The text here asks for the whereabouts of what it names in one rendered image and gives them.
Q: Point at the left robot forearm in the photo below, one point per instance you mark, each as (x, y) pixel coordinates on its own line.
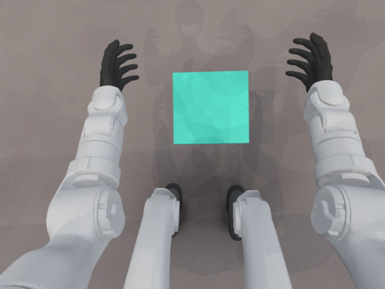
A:
(100, 145)

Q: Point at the robot left upper arm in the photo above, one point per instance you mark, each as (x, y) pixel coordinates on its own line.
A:
(81, 222)

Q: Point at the robot right upper arm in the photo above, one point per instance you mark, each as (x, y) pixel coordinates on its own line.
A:
(352, 219)

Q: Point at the right robot forearm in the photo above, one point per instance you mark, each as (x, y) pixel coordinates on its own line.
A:
(336, 144)

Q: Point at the robot right hand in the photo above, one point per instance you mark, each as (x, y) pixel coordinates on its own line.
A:
(319, 67)

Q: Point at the carton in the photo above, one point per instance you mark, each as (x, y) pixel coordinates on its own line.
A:
(210, 107)

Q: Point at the robot left shin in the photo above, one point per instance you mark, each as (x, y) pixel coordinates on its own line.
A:
(159, 191)

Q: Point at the robot left thigh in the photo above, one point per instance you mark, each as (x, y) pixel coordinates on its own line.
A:
(150, 263)

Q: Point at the robot left hand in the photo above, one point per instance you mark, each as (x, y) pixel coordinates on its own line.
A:
(110, 73)

